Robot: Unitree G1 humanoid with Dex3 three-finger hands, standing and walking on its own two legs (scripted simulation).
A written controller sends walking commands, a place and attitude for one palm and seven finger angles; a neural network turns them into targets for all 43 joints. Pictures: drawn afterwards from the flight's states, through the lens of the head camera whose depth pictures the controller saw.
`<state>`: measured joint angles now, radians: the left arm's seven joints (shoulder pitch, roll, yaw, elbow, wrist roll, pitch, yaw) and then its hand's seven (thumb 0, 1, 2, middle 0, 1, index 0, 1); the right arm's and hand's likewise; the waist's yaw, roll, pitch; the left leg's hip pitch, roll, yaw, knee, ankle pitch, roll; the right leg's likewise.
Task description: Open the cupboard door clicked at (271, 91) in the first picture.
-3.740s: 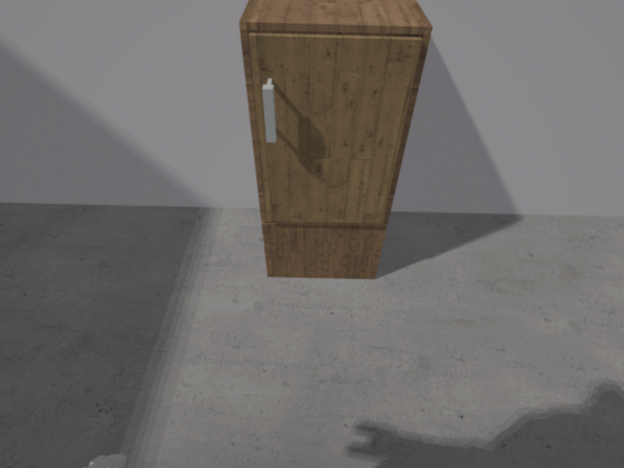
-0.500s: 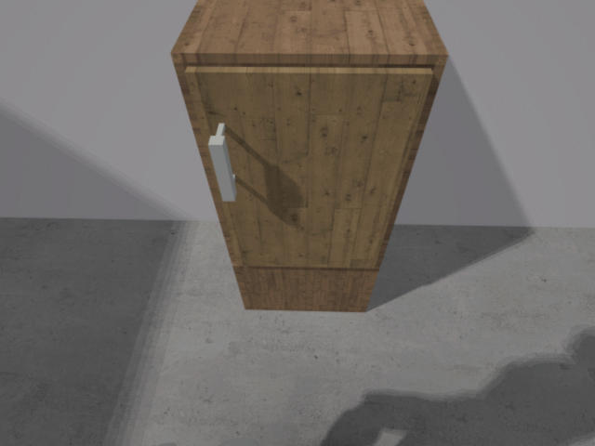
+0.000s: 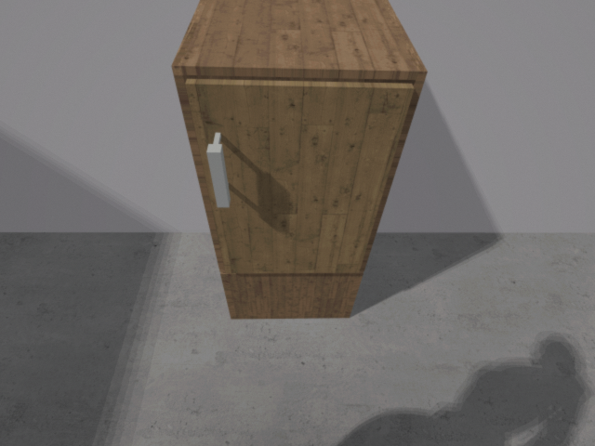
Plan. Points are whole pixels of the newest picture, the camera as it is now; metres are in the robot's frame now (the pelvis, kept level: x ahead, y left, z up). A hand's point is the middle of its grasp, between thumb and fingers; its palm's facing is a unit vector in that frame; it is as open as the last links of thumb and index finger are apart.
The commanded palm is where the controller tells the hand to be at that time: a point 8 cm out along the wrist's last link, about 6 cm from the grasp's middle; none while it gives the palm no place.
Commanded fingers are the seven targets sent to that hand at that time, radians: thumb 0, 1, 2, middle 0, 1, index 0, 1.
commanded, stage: come to a stop and stand still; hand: left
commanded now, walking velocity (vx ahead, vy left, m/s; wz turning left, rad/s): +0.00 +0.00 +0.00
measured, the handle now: (220, 170) +0.61 +0.17 -0.01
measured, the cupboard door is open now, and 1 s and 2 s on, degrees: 0 0 0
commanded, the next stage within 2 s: look again from close up in 0.50 s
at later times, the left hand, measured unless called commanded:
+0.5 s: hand out of the picture -0.01 +0.11 -0.18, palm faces +0.10 -0.98 -0.15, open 7.3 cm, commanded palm none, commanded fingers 0.00 0.90 0.90 -0.20 -0.30 -0.20 -0.30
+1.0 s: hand out of the picture +0.00 +0.18 -0.18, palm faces +0.04 -0.98 -0.21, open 7.4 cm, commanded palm none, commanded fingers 0.00 0.90 0.90 -0.20 -0.30 -0.20 -0.30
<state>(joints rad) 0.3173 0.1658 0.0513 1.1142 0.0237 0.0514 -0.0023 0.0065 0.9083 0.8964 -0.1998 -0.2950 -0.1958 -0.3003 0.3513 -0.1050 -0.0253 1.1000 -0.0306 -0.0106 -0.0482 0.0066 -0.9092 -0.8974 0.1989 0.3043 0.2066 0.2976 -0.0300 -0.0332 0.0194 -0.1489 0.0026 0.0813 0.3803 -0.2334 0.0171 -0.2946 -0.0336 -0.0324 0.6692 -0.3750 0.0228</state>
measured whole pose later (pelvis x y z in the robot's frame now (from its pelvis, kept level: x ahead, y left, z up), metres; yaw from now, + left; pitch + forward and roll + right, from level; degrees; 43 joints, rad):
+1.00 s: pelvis -0.01 +0.00 -0.01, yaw +1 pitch -1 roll +0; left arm 0.29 0.16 0.01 1.09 0.02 -0.01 0.03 0.00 0.91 0.90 -0.20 -0.30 -0.20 -0.30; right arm 0.34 -0.13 0.02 1.08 -0.02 -0.01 -0.03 0.01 -0.92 -0.90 0.20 0.30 0.20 0.30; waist 0.00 0.02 0.01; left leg -0.19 -0.01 0.08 0.49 -0.28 0.03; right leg -0.22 -0.03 -0.05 0.51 -0.27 0.00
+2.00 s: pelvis +0.09 -0.04 -0.01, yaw -1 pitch +0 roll +1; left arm 0.23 0.15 0.04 1.00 0.02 0.02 0.04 0.00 0.91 0.90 -0.20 -0.30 -0.20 -0.30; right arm 0.10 -0.14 -0.02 0.97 -0.02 0.00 -0.04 -0.01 -0.93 -0.90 0.20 0.30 0.21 0.30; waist 0.03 0.01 0.09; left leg -0.29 0.02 0.10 0.53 -0.24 0.03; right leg -0.37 -0.05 -0.04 0.85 -0.47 0.01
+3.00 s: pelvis +0.06 -0.07 -0.01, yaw +0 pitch -1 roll +0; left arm 0.30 0.13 0.00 1.10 0.01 -0.02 0.03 0.01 0.91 0.90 -0.20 -0.30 -0.20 -0.30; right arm 0.35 -0.12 0.02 1.07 -0.02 -0.01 -0.02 0.01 -0.92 -0.90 0.19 0.30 0.20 0.30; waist -0.01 0.03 0.00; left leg -0.18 -0.01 0.05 0.49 -0.28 0.02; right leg -0.24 -0.01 -0.08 0.49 -0.23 -0.03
